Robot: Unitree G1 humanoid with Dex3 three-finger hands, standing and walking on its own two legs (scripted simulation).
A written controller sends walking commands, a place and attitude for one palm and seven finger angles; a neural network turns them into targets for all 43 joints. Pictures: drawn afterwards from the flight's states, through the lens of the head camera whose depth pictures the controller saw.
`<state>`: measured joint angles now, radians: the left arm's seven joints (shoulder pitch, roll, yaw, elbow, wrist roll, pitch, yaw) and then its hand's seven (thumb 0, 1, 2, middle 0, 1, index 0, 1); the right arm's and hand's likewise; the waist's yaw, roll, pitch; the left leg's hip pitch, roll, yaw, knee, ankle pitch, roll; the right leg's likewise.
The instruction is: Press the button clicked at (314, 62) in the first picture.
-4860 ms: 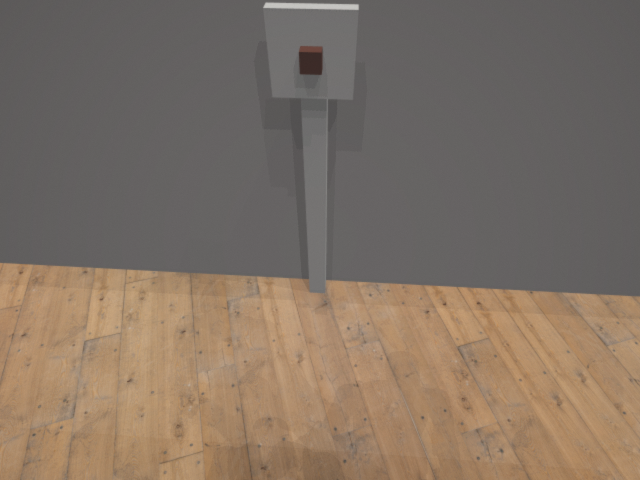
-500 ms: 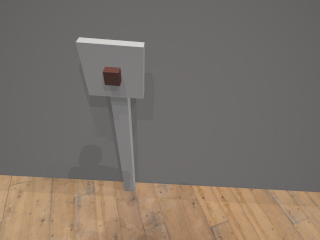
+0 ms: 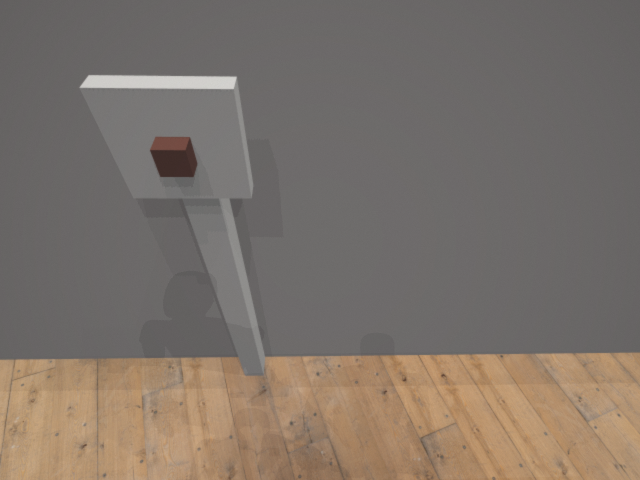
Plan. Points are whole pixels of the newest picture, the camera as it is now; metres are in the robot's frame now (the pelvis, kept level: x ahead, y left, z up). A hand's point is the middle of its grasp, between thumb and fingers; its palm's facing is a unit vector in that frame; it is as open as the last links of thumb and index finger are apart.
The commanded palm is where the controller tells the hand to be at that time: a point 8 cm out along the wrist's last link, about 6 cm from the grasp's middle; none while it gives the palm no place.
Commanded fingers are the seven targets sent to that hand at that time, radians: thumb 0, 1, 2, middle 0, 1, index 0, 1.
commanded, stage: come to a stop and stand still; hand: left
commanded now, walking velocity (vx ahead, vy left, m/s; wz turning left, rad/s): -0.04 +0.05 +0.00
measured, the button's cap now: (175, 155) +0.48 +0.22 +0.14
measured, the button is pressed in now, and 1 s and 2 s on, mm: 0 0 0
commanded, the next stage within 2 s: look again from close up in 0.68 s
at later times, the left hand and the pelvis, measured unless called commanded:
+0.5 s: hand out of the picture -0.04 +0.22 -0.17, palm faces +0.07 -0.97 -0.24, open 7.4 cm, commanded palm none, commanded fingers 0.00 0.90 0.90 -0.20 -0.30 -0.20 -0.30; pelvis -0.05 +0.03 +0.00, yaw +2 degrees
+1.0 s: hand out of the picture -0.07 +0.19 -0.17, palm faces +0.08 -0.98 -0.15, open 7.4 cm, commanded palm none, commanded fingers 0.00 0.90 0.90 -0.20 -0.30 -0.20 -0.30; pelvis -0.05 +0.03 +0.00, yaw +3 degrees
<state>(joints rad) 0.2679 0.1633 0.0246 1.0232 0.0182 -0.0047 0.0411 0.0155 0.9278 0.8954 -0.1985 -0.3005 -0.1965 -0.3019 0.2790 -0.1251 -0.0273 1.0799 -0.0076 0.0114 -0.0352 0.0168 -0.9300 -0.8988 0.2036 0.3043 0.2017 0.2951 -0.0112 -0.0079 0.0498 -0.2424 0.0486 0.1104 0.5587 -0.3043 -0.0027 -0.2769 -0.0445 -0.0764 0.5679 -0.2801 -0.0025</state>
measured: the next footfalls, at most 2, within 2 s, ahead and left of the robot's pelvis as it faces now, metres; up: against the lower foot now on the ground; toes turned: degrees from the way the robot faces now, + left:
none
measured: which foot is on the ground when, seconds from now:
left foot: down 0.00-1.00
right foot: down 0.00-1.00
